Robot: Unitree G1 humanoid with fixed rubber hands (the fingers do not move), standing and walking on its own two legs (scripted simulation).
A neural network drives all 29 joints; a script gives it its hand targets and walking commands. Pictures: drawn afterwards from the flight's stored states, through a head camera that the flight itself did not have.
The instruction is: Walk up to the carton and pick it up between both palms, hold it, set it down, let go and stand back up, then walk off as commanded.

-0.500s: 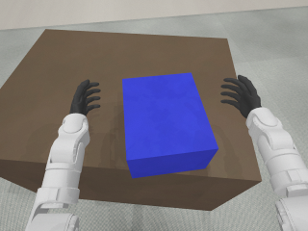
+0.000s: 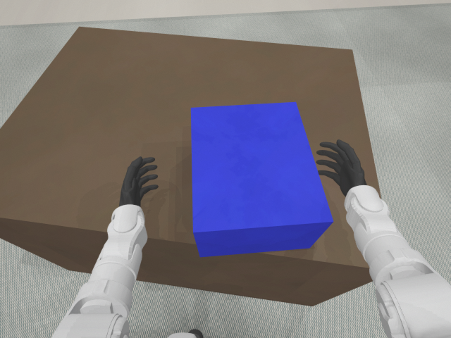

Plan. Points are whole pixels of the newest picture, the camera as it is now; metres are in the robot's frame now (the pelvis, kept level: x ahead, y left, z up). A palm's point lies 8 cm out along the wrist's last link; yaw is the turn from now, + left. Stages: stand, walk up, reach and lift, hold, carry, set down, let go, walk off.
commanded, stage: reach and lift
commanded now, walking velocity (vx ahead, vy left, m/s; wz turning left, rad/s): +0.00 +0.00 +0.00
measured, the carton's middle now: (249, 177) +0.43 +0.00 -0.06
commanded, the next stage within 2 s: none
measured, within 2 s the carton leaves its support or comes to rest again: neither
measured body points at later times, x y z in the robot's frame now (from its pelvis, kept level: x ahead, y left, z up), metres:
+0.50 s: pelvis +0.02 +0.01 +0.00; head +0.09 +0.01 +0.44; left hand +0.37 +0.20 -0.02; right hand +0.41 -0.18 -0.01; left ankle +0.01 +0.14 -0.74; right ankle +0.00 -0.09 -0.74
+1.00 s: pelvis +0.01 +0.01 +0.00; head +0.08 +0.01 +0.44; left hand +0.36 +0.17 -0.01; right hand +0.41 -0.16 -0.01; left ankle +0.01 +0.14 -0.74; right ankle +0.00 -0.09 -0.74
